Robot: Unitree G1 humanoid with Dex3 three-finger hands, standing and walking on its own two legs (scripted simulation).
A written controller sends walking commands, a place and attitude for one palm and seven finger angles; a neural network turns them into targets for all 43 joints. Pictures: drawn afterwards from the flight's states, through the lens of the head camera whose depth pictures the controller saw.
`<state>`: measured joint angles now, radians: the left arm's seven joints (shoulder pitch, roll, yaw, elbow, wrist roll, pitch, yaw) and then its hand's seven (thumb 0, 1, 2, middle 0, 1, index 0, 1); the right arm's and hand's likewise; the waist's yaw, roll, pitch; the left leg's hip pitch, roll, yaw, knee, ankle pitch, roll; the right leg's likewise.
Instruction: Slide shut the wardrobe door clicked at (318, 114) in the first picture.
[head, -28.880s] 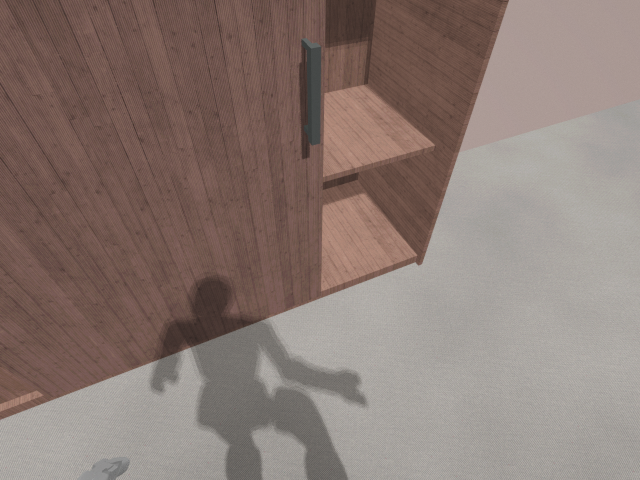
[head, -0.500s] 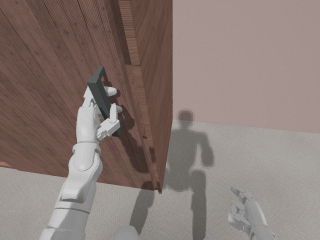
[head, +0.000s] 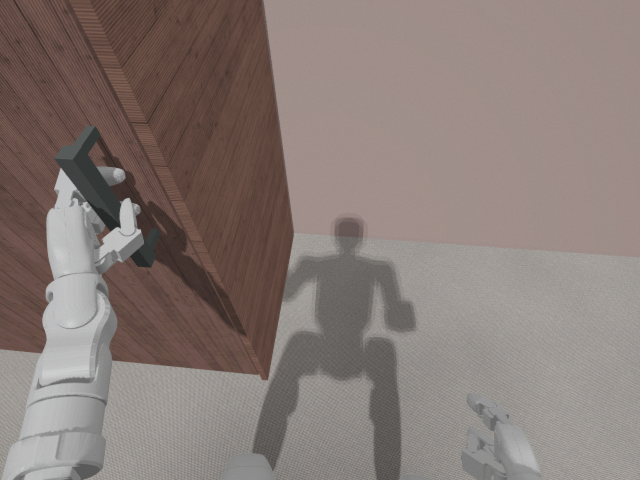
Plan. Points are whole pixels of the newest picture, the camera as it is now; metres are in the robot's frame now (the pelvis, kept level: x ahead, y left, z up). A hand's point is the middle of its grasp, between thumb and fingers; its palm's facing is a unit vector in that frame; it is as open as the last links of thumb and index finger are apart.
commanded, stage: stop walking and hold the door there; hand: left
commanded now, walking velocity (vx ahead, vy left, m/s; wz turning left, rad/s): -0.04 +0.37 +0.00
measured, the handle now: (120, 204) +0.38 +0.31 +0.10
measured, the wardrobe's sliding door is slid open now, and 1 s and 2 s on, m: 0.00 0.00 0.00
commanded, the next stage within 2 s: none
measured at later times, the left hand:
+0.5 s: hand (129, 230) +0.34 +0.28 +0.11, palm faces +0.46 -0.84 -0.27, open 5.9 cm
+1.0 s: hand (127, 230) +0.34 +0.28 +0.11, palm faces +0.44 -0.85 -0.29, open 5.8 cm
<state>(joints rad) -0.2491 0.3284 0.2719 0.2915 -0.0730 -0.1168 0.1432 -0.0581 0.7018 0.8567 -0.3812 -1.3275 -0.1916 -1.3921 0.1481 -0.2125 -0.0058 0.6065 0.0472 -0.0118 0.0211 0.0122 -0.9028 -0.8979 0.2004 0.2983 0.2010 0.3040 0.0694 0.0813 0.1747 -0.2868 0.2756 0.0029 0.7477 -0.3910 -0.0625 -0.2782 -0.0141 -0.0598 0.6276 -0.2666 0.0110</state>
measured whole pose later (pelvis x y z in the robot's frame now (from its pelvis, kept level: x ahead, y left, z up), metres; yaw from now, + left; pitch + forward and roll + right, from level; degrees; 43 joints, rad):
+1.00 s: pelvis +0.02 -0.01 +0.02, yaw -5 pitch +0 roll +0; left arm -0.10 0.38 0.35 0.51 -0.04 -0.21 0.15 -0.10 0.64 0.85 -0.41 -1.32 -0.38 -1.40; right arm 0.22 -0.27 0.00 0.70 0.05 -0.07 -0.11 0.01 -0.90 -0.90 0.20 0.30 0.20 0.30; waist 0.02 0.03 -0.03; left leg -0.22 0.03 0.14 0.43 -0.21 0.03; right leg -0.23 -0.01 0.02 0.41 -0.18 0.02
